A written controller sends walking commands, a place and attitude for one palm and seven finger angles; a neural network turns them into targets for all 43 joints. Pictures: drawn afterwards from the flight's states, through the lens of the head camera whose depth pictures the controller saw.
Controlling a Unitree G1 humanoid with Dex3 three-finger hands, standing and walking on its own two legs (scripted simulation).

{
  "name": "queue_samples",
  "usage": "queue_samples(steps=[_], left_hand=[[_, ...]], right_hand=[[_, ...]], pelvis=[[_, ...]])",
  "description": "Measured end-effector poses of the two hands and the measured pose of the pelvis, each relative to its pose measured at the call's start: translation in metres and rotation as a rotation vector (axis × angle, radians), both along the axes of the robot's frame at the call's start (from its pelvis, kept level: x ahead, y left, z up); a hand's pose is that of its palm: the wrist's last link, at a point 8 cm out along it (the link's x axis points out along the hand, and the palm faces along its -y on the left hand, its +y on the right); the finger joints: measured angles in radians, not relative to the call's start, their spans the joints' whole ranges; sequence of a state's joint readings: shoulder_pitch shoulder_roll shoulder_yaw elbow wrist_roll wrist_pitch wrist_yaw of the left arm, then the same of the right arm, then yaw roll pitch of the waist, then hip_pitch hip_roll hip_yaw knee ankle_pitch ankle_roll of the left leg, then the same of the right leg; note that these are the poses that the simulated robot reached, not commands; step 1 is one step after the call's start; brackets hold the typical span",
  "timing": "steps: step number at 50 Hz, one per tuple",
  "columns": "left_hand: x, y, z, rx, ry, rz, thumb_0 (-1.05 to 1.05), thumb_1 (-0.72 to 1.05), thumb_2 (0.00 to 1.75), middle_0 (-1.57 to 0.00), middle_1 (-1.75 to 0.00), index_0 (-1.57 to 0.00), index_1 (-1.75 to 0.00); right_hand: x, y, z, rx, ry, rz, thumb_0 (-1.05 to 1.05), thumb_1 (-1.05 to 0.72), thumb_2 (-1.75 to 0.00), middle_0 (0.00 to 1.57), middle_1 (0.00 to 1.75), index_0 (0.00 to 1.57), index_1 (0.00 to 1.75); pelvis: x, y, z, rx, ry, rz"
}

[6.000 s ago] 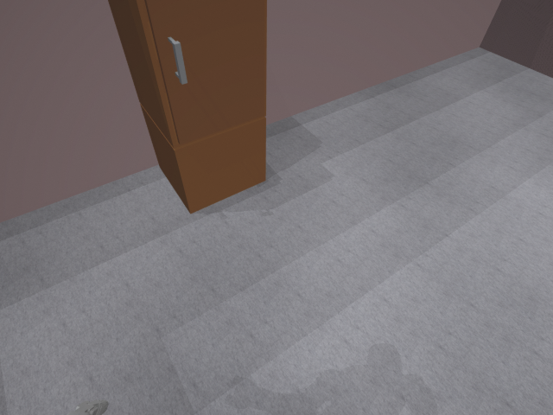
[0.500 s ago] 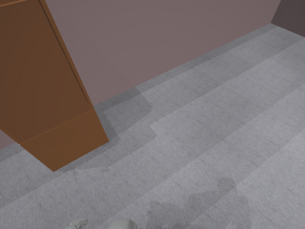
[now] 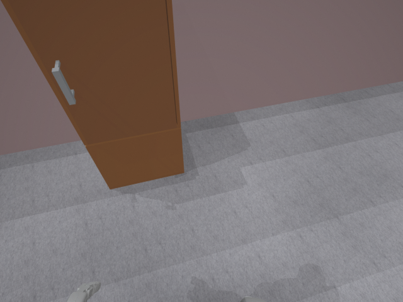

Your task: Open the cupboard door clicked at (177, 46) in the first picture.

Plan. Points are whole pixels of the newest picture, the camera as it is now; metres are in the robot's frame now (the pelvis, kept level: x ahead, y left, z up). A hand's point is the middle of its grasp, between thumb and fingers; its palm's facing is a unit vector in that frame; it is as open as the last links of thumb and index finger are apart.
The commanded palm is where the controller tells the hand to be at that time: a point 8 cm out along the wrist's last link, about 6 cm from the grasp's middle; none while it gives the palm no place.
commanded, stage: turn to face it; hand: left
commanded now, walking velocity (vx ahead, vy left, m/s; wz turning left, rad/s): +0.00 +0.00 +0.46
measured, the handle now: (65, 83) +0.71 +0.46 -0.01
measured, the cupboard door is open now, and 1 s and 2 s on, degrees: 0 0 0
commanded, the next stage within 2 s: take the last steps up to it in 0.34 s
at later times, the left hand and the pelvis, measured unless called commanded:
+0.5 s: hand out of the picture -0.04 +0.22 -0.19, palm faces +0.26 -0.93 -0.24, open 7.4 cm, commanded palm none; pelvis -0.02 +0.01 -0.01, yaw +13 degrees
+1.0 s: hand out of the picture +0.02 +0.18 -0.16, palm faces +0.34 -0.91 -0.22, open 7.3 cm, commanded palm none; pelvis +0.06 +0.01 +0.01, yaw +17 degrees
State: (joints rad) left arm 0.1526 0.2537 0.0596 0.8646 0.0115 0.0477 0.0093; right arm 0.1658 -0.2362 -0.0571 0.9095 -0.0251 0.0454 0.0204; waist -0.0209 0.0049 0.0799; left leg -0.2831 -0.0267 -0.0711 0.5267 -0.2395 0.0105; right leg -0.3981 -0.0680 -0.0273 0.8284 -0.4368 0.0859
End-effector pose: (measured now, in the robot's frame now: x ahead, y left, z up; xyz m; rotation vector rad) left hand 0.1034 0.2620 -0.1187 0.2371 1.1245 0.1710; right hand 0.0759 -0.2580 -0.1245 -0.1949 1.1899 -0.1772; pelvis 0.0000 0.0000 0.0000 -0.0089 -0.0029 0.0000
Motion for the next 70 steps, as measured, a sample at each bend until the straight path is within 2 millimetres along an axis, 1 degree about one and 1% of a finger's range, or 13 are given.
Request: queue_samples(steps=[5,13,18,23,27,33,42,46,49,54,61,66,70], left_hand=[[-0.008,-0.021,0.005,0.027,-0.065,0.023,0.01,0.9,0.89,-0.2,-0.3,-0.2,-0.3],[-0.066,-0.033,0.007,0.009,0.018,0.131,0.01,0.9,0.89,-0.2,-0.3,-0.2,-0.3],[-0.106,-0.025,-0.005,-0.024,0.085,0.204,0.01,0.9,0.89,-0.2,-0.3,-0.2,-0.3],[-0.152,-0.003,-0.031,-0.059,0.165,0.295,0.01,0.9,0.89,-0.2,-0.3,-0.2,-0.3],[-0.173,0.007,-0.032,-0.071,0.234,0.324,0.01,0.9,0.89,-0.2,-0.3,-0.2,-0.3],[-0.166,0.008,-0.018,-0.091,0.209,0.315,0.01,0.91,0.89,-0.2,-0.3,-0.19,-0.3],[-0.101,-0.014,-0.012,-0.083,0.097,0.274,0.01,0.91,0.89,-0.2,-0.3,-0.19,-0.3],[-0.088,-0.027,-0.012,-0.075,0.046,0.323,0.01,0.91,0.89,-0.2,-0.3,-0.2,-0.3],[-0.098,-0.033,-0.007,-0.074,0.089,0.364,0.0,0.93,0.89,-0.2,-0.3,-0.2,-0.3],[-0.121,-0.047,-0.007,-0.12,0.228,0.4,0.0,0.92,0.89,-0.2,-0.3,-0.2,-0.3],[-0.135,-0.048,-0.017,-0.212,0.371,0.471,0.01,0.91,0.89,-0.2,-0.3,-0.2,-0.3],[-0.122,-0.02,-0.039,-0.253,0.447,0.49,0.01,0.9,0.89,-0.2,-0.3,-0.2,-0.3],[-0.075,0.02,-0.039,-0.216,0.405,0.433,0.01,0.9,0.89,-0.2,-0.3,-0.2,-0.3]], right_hand=[[0.006,-0.016,-0.02,0.036,0.003,0.025,0.0,-0.9,-0.9,0.21,0.3,0.21,0.3],[0.02,-0.017,-0.013,0.042,0.035,0.104,0.0,-0.91,-0.9,0.2,0.3,0.2,0.3],[0.031,0.001,-0.007,0.02,0.056,0.173,0.0,-0.91,-0.9,0.2,0.3,0.2,0.3],[0.046,0.032,-0.005,-0.019,0.015,0.25,0.0,-0.91,-0.9,0.2,0.3,0.2,0.3],[0.045,0.053,0.004,-0.019,-0.008,0.275,0.0,-0.91,-0.9,0.2,0.3,0.2,0.3],[0.026,0.067,0.006,0.014,0.015,0.261,0.0,-0.91,-0.9,0.2,0.3,0.21,0.3],[-0.018,0.039,-0.022,0.048,0.194,0.186,0.0,-0.91,-0.9,0.2,0.3,0.21,0.3],[-0.018,0.03,-0.031,0.057,0.283,0.199,0.0,-0.91,-0.9,0.2,0.3,0.2,0.3],[0.005,0.031,-0.024,0.063,0.275,0.209,0.01,-0.91,-0.9,0.2,0.3,0.2,0.3],[0.062,0.047,-0.013,0.066,0.189,0.228,0.01,-0.91,-0.9,0.2,0.3,0.2,0.3],[0.155,0.102,-0.009,0.065,0.09,0.317,0.0,-0.91,-0.9,0.2,0.3,0.2,0.3],[0.216,0.153,-0.017,0.047,-0.023,0.359,0.0,-0.91,-0.9,0.2,0.3,0.2,0.3],[0.228,0.173,-0.011,0.058,-0.053,0.306,-0.01,-0.91,-0.9,0.2,0.3,0.2,0.3]], pelvis=[[-0.003,-0.019,-0.01,0.01,-0.002,0.057],[-0.006,-0.023,0.001,0.035,-0.015,0.147],[-0.01,-0.014,0.002,0.036,-0.005,0.188],[-0.016,0.006,-0.01,0.014,-0.001,0.228],[-0.018,0.014,-0.004,0.008,-0.014,0.227],[-0.011,0.021,0.008,-0.002,-0.016,0.246],[0.021,0.009,0.001,0.031,-0.019,0.265],[0.039,0.004,-0.003,0.02,-0.033,0.291],[0.054,0.005,0.004,0.027,-0.029,0.291],[0.079,0.016,0.011,0.023,-0.019,0.304],[0.116,0.051,0.005,0.004,-0.009,0.317],[0.145,0.09,-0.015,-0.005,-0.015,0.305],[0.163,0.104,-0.009,0.016,-0.022,0.274]])
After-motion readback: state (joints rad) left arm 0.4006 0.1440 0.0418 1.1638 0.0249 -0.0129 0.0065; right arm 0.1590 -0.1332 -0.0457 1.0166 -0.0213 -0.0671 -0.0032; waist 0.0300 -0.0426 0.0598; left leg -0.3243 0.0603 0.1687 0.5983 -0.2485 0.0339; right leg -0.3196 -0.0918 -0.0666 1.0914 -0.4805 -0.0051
